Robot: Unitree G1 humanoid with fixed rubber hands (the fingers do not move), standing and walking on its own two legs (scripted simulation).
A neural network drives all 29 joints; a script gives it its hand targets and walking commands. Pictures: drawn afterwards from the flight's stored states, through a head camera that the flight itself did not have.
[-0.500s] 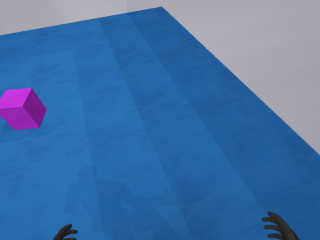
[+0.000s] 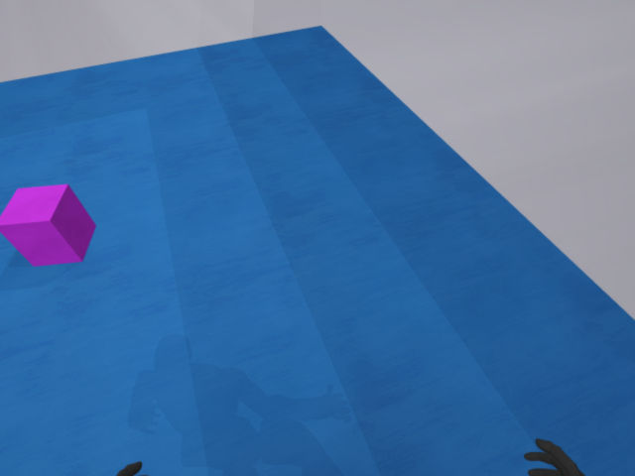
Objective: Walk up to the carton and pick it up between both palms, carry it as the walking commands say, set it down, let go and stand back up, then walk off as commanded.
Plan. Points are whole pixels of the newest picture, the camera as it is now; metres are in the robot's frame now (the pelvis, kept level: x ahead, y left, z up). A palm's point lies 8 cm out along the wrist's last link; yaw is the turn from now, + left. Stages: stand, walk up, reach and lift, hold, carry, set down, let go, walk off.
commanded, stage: stand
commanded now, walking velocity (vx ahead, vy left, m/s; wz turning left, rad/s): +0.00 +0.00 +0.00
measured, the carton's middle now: (50, 225) +1.15 +1.13 -0.65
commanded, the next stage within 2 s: walk up in 0.84 s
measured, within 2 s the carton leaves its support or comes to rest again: neither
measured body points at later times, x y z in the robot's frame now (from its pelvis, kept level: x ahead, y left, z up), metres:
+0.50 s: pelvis +0.00 +0.00 +0.00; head +0.00 -0.01 +0.45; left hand +0.09 +0.30 -0.12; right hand +0.11 -0.31 -0.12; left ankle +0.01 +0.11 -0.74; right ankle +0.01 -0.13 -0.74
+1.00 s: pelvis +0.00 -0.01 +0.00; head +0.01 -0.01 +0.45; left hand +0.10 +0.30 -0.12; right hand +0.11 -0.31 -0.12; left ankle +0.01 +0.11 -0.74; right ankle +0.01 -0.13 -0.74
